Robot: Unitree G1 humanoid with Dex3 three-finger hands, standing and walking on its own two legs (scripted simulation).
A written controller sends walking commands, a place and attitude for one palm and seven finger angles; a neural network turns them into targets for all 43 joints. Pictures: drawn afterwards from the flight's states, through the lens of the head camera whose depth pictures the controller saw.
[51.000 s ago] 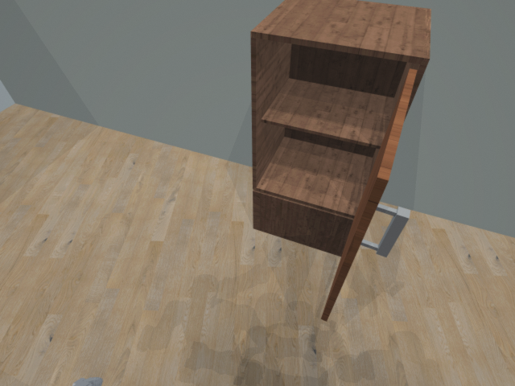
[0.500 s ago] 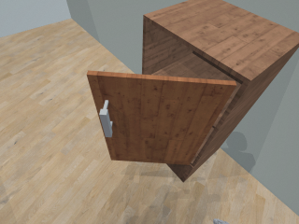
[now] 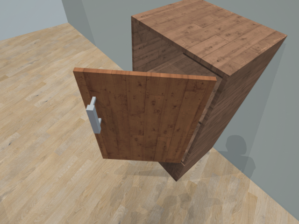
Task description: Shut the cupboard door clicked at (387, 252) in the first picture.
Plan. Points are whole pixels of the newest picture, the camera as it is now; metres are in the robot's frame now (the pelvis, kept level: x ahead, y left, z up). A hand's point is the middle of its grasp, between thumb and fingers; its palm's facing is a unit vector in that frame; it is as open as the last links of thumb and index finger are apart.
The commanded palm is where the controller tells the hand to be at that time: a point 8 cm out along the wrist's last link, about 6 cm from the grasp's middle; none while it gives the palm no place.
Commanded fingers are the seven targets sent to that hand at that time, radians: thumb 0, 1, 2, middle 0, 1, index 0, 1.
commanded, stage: come to a stop and stand still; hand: left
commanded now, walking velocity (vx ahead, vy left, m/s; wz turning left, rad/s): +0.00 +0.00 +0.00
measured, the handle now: (95, 115) +0.45 +0.22 -0.04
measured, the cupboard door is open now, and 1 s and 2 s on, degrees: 47 47 47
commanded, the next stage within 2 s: look again from close up in 0.34 s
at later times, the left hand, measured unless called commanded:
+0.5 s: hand out of the picture +0.01 +0.19 -0.16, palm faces -0.03 -0.97 -0.26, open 7.4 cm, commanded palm none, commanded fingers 0.00 0.90 0.90 -0.20 -0.30 -0.20 -0.30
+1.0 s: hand out of the picture +0.02 +0.16 -0.17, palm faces -0.03 -0.98 -0.22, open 7.3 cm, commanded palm none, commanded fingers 0.00 0.90 0.90 -0.20 -0.30 -0.20 -0.30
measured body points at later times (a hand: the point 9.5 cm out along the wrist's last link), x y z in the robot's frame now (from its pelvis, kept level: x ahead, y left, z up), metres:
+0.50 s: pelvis -0.01 +0.00 +0.00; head +0.00 -0.03 +0.45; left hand +0.01 +0.24 -0.14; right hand -0.01 -0.22 -0.17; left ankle -0.02 +0.11 -0.74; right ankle +0.00 -0.12 -0.74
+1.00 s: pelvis +0.01 -0.02 +0.00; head +0.03 -0.03 +0.45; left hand +0.03 +0.21 -0.15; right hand +0.01 -0.24 -0.16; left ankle -0.02 +0.11 -0.74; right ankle +0.00 -0.12 -0.74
